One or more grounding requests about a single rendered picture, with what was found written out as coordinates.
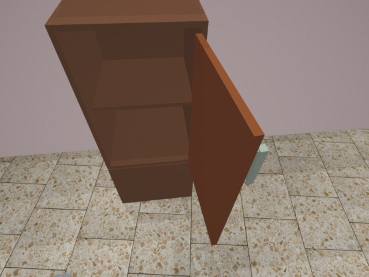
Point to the handle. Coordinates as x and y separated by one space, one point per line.
257 163

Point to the cupboard door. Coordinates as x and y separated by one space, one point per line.
224 139

